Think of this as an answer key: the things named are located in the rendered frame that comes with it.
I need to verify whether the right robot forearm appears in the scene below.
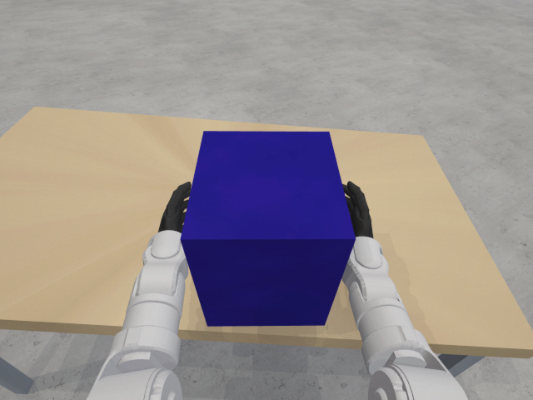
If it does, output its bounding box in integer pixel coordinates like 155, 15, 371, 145
341, 237, 468, 400

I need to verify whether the robot right upper arm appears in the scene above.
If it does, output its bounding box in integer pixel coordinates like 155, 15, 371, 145
368, 364, 467, 400

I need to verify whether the robot right hand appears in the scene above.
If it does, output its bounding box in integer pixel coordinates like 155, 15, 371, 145
342, 181, 374, 239

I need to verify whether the left robot forearm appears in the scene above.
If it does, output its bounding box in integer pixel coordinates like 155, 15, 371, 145
87, 230, 188, 398

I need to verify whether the robot left hand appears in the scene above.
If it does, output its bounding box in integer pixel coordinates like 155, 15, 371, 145
158, 182, 192, 233

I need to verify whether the table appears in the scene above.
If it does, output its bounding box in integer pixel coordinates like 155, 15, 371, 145
0, 107, 533, 394

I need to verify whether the carton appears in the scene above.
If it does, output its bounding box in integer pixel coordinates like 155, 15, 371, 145
180, 131, 356, 327

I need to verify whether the robot left upper arm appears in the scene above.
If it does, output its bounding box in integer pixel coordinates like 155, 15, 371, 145
87, 367, 182, 400

